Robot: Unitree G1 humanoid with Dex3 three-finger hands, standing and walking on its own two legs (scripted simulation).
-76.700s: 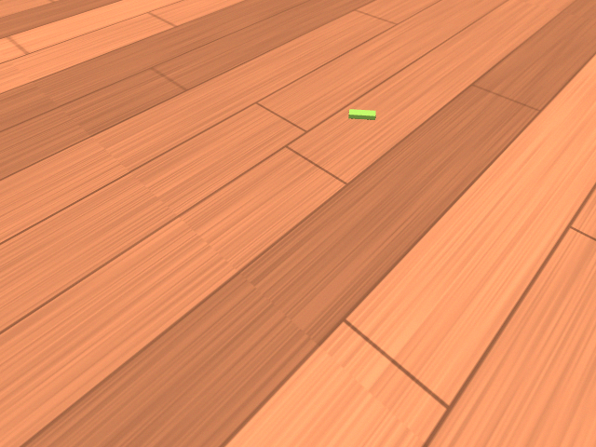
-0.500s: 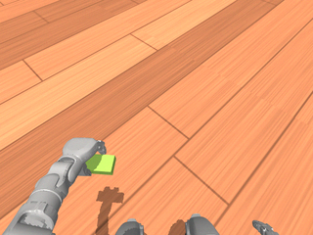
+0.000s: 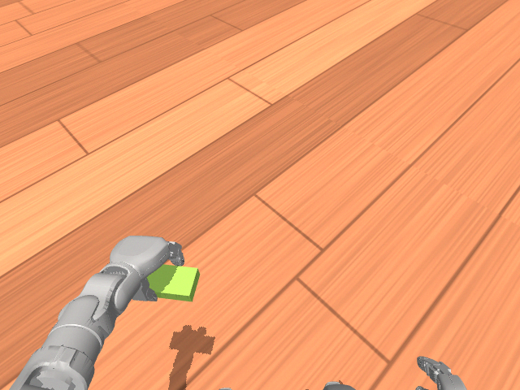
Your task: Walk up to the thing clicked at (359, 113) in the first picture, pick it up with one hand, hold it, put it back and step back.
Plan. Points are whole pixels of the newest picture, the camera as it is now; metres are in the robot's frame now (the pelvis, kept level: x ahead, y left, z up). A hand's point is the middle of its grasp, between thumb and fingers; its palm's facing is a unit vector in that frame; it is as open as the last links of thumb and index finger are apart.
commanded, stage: hold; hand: left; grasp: from above
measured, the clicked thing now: (156, 280) +0.32 +0.22 -0.09
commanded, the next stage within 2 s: crouch in 1.54 s
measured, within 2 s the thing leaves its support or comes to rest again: neither
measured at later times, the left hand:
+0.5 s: hand (148, 284) +0.29 +0.21 -0.03, palm faces -0.47 +0.02 -0.88, open 8.6 cm
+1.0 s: hand (144, 283) +0.28 +0.21 -0.01, palm faces -0.47 +0.03 -0.88, open 8.6 cm
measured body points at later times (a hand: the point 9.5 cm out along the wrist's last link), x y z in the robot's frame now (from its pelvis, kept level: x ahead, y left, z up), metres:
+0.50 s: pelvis -0.01 -0.01 +0.01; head +0.01 -0.03 +0.46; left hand +0.31 +0.21 +0.02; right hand +0.12 -0.27 -0.11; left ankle +0.01 +0.13 -0.71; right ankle +0.03 -0.15 -0.71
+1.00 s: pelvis -0.01 -0.01 +0.01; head +0.00 -0.03 +0.46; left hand +0.30 +0.21 +0.04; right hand +0.13 -0.26 -0.10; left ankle +0.01 +0.13 -0.71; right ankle +0.03 -0.15 -0.71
